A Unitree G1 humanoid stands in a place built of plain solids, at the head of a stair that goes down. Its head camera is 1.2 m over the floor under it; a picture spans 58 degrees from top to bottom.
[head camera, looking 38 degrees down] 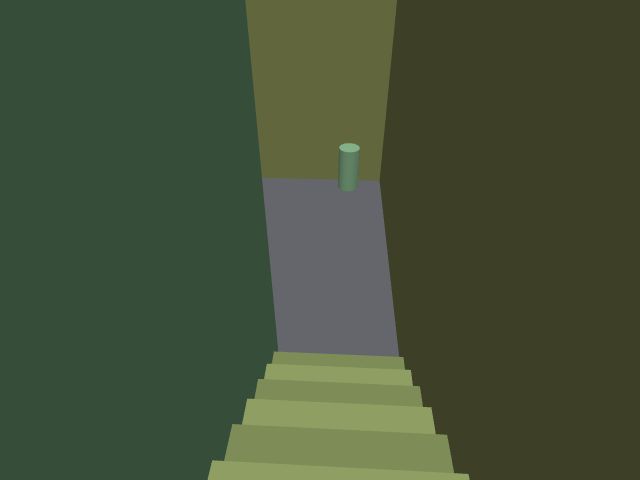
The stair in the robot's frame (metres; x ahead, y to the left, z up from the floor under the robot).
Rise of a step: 0.18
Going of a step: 0.24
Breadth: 0.91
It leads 3 degrees to the right of straight ahead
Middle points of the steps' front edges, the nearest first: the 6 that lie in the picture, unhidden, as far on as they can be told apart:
0.71 -0.07 -0.37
0.94 -0.08 -0.55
1.18 -0.09 -0.73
1.41 -0.10 -0.92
1.65 -0.12 -1.10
1.89 -0.13 -1.28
